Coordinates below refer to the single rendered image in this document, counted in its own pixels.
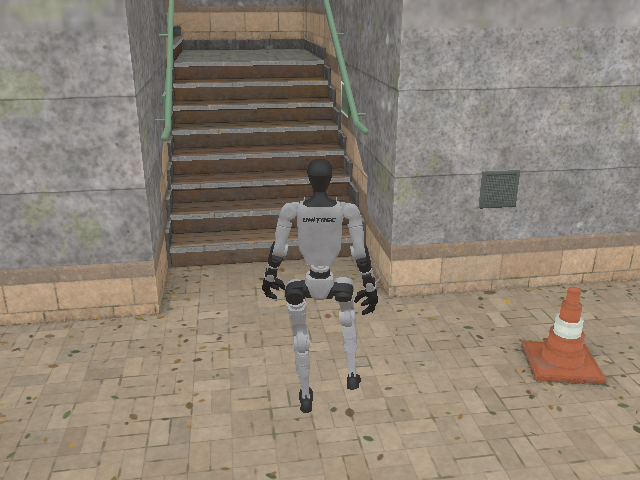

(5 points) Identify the robot head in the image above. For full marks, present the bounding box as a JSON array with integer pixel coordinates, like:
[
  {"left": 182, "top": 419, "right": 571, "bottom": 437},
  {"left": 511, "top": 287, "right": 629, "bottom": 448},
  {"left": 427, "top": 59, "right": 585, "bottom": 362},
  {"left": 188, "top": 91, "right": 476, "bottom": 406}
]
[{"left": 303, "top": 159, "right": 337, "bottom": 207}]

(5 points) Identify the robot left hand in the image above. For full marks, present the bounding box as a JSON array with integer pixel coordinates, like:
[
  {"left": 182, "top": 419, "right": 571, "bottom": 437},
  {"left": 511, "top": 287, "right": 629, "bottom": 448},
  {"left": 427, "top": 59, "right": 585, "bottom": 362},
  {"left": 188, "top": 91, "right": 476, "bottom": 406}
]
[{"left": 262, "top": 278, "right": 285, "bottom": 299}]

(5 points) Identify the left robot upper arm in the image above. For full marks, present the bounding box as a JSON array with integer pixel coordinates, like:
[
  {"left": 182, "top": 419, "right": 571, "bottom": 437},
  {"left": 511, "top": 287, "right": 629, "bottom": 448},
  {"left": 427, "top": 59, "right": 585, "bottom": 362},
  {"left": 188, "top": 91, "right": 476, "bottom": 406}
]
[{"left": 272, "top": 202, "right": 299, "bottom": 257}]

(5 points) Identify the robot right forearm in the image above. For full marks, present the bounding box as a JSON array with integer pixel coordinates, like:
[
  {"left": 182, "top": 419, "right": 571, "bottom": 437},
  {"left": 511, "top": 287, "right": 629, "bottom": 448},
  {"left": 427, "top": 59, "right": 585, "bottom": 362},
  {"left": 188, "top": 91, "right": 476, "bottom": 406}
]
[{"left": 356, "top": 244, "right": 376, "bottom": 292}]

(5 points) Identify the right robot thigh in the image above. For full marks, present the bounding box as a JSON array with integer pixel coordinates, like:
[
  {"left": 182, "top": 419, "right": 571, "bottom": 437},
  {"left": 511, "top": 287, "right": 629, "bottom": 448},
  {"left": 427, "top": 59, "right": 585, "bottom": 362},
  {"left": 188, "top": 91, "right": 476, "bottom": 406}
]
[{"left": 333, "top": 277, "right": 354, "bottom": 327}]

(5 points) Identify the right robot upper arm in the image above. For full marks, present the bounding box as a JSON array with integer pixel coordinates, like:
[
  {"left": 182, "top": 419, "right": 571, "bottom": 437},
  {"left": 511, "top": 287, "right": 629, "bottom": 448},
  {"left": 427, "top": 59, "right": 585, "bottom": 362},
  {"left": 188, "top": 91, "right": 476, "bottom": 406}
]
[{"left": 341, "top": 202, "right": 366, "bottom": 259}]

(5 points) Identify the robot right hand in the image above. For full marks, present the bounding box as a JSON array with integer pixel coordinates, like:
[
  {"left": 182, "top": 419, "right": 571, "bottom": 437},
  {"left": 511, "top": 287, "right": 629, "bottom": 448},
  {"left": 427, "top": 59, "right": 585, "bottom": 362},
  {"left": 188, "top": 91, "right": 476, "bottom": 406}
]
[{"left": 354, "top": 289, "right": 378, "bottom": 315}]

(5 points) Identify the robot left forearm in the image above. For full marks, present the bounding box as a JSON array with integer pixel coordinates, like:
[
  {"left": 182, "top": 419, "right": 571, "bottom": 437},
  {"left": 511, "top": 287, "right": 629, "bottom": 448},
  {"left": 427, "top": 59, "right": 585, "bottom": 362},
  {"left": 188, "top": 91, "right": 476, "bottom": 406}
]
[{"left": 264, "top": 241, "right": 283, "bottom": 282}]

